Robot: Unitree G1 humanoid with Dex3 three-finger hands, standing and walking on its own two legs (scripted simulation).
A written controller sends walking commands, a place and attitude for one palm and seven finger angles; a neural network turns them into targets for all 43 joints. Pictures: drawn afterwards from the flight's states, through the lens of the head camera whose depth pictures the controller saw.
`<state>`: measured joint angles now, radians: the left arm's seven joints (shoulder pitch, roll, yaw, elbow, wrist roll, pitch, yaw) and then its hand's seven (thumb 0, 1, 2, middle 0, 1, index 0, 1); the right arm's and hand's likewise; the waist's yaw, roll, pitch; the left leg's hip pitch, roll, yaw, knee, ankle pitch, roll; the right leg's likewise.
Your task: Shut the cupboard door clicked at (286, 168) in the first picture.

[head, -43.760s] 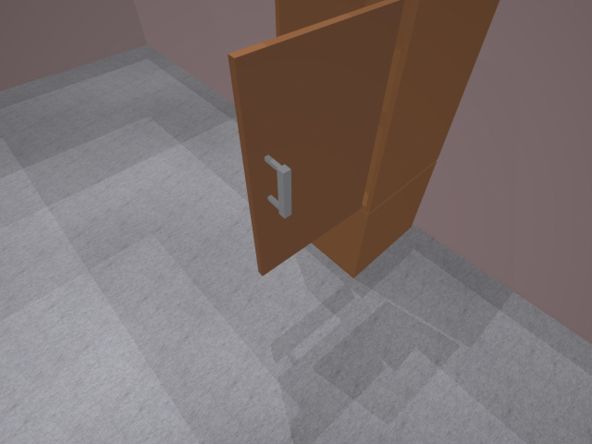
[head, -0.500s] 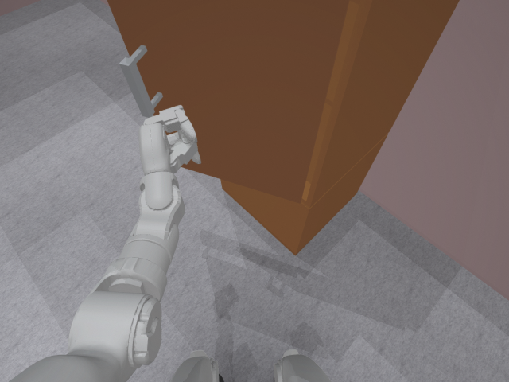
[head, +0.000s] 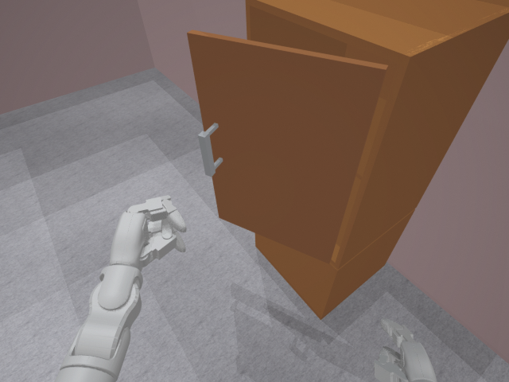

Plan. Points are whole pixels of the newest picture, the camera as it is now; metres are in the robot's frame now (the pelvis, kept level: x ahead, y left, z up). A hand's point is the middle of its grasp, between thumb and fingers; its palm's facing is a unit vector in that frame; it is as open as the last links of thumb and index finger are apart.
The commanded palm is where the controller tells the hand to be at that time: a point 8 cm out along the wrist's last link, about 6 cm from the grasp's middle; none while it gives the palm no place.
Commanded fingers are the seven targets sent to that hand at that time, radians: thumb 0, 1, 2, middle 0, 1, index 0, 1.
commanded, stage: draw the hand back to the body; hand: left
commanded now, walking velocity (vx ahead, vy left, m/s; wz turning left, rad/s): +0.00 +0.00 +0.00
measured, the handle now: (212, 150) +0.64 +0.14 -0.01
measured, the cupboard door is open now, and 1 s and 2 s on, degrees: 26 26 26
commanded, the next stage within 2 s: step back with the hand held close in 0.90 s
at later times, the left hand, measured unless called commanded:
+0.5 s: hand (24, 274) +0.20 +0.28 +0.16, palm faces +0.42 -0.81 -0.42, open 6.0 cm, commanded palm +0.15 +0.32 +0.19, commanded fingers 0.00 0.90 0.90 -0.20 -0.30 -0.20 -0.30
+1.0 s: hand (17, 280) +0.19 +0.27 +0.17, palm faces +0.45 -0.79 -0.41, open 7.4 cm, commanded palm +0.14 +0.31 +0.19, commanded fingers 0.00 0.90 0.90 -0.20 -0.30 -0.20 -0.30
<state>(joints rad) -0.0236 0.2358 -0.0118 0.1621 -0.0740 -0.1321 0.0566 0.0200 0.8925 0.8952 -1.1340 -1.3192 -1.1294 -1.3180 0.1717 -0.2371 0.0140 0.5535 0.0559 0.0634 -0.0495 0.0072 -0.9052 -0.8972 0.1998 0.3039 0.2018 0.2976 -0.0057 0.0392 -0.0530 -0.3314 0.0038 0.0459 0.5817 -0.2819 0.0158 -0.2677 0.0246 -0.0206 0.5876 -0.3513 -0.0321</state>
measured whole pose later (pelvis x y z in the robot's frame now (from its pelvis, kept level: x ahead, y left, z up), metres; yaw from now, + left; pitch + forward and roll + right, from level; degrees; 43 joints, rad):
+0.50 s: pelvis +0.01 +0.02 +0.01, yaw +1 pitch -3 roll +0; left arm 0.44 0.36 0.30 -0.35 -0.08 -0.04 0.10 0.02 0.89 0.89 -0.47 -0.59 -0.47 -0.59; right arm 0.20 -0.22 0.04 0.61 0.02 -0.01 -0.05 0.01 -0.90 -0.90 0.20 0.30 0.21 0.30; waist 0.06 0.08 -0.01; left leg -0.15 -0.02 0.03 0.42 -0.23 0.04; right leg -0.06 0.00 -0.03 0.38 -0.28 -0.01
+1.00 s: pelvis +0.01 +0.01 +0.01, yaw +1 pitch -3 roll +0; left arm 0.47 0.36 0.34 -0.37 -0.08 -0.08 0.10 0.02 0.89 0.89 -0.21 -0.31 -0.21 -0.31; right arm 0.19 -0.23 0.02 0.62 0.02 -0.08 -0.07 0.01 -0.90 -0.90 0.20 0.30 0.20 0.30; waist 0.05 0.07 -0.01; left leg -0.14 -0.01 0.03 0.42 -0.22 0.02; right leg -0.05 0.02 -0.03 0.38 -0.27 -0.02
